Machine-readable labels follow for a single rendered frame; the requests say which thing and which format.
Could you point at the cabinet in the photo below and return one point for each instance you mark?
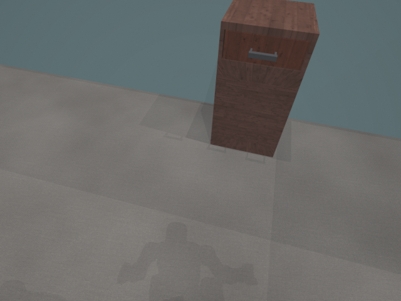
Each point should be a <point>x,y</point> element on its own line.
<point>252,102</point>

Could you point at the drawer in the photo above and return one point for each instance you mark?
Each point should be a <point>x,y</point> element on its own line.
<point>291,52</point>

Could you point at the handle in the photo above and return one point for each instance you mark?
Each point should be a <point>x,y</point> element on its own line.
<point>262,56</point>

